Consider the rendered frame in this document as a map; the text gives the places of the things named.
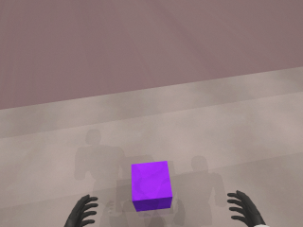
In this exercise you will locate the robot right hand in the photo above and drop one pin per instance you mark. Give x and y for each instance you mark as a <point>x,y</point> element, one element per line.
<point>252,216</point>

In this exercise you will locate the carton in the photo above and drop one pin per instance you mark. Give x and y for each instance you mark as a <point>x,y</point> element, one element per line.
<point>151,188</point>

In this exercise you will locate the robot left hand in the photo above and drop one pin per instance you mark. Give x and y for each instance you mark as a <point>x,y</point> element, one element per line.
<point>77,215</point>

